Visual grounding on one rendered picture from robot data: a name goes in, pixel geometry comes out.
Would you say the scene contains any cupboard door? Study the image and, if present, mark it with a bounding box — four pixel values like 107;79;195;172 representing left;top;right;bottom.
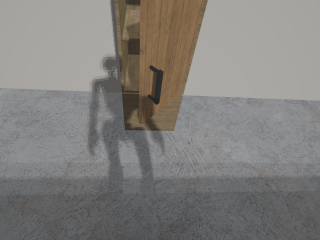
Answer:
138;0;204;124

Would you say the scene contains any handle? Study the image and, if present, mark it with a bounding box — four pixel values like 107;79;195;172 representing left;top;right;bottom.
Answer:
147;65;164;105

